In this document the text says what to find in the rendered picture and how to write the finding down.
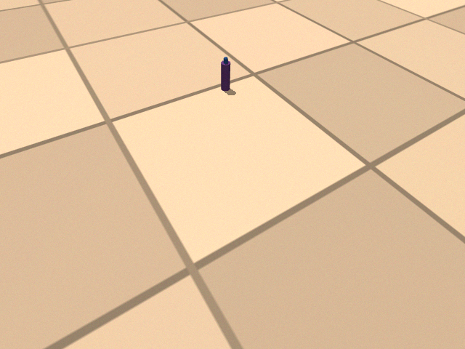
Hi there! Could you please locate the bottle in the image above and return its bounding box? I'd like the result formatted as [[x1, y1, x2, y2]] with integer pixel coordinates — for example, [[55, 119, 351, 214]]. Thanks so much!
[[221, 57, 230, 91]]

